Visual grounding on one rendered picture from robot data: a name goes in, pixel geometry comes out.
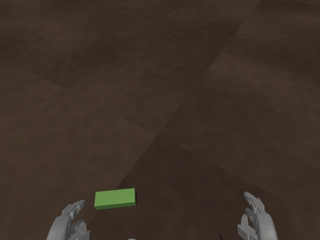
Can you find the carton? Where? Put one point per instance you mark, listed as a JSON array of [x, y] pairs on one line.
[[115, 198]]

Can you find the left robot hand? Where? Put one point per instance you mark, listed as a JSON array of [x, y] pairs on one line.
[[62, 227]]

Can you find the right robot hand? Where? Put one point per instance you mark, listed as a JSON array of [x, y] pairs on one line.
[[262, 222]]

